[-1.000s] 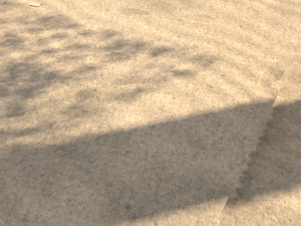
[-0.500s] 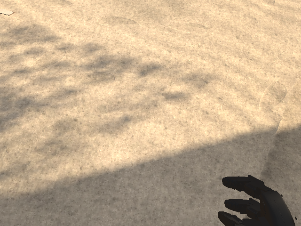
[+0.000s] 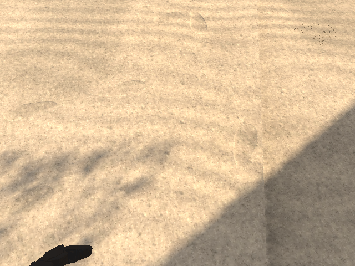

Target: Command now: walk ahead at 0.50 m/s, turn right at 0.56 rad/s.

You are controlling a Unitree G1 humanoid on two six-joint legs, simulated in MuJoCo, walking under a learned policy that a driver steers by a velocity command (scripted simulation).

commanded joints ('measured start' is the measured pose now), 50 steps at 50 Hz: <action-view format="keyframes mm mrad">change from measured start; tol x32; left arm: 1 40 119 47 -68 -5 -11 -2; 31 443 89 3 39 4 -53 73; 50 -78 93 6 -82 11 -95 36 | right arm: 1 -43 -223 -59 -55 20 12 -2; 24 -485 -66 14 -274 -8 -52 52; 31 71 -197 -47 -133 -14 -55 56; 50 30 -166 -17 -50 17 0 18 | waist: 1 110 120 -22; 5 185 -143 -420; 27 143 -109 -14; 31 10 326 -420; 50 23 96 6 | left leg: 1 -13 242 -65 153 1087 154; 3 -274 173 -54 613 899 87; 4 -740 -9 -94 1003 -68 18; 5 -864 -90 -382 1176 -198 19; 19 -684 1 -349 371 522 -16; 26 -680 -29 -345 187 370 55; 29 -207 31 -391 180 422 168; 31 296 342 -1047 54 167 389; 36 -227 176 -662 -91 246 279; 50 -192 159 -542 -51 426 240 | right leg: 1 152 97 -89 -34 -106 -63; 3 651 126 -1 -123 -38 -134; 5 1038 -284 955 -377 -349 -399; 14 391 -75 382 -468 140 -232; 28 611 -80 361 -180 400 -99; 32 -162 105 259 652 -444 45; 50 111 42 121 -182 88 80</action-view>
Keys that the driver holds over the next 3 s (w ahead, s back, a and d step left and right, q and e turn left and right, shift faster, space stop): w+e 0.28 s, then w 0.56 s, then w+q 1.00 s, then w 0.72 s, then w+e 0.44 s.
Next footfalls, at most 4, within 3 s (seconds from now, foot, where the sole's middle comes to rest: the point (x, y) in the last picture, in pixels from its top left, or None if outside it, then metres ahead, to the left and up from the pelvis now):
0.06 right None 0.21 -0.10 -0.76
0.58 left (163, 251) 0.53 0.04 -0.76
1.08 right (232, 198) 0.72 -0.26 -0.76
1.60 left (164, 148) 1.01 0.00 -0.76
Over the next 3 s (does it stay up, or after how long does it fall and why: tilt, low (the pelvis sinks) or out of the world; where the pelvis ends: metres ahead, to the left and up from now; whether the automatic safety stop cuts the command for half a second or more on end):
stays up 1.58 0.11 0.01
